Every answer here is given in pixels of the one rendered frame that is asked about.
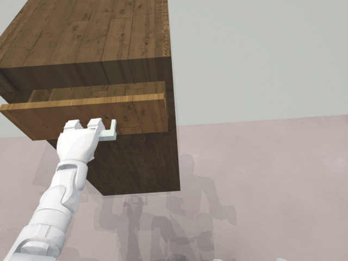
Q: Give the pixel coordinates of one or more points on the drawer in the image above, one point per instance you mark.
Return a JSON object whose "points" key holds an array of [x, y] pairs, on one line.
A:
{"points": [[137, 107]]}

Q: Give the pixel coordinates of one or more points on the robot left forearm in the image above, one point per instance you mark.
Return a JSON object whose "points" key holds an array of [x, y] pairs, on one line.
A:
{"points": [[45, 233]]}

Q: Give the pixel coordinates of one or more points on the left robot hand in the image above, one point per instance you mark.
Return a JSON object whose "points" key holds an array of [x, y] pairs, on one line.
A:
{"points": [[76, 143]]}

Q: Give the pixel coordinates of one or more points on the cabinet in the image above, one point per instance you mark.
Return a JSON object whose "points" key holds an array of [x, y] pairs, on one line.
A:
{"points": [[53, 44]]}

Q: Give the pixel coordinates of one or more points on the handle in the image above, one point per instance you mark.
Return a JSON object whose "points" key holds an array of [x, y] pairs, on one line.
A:
{"points": [[106, 135]]}

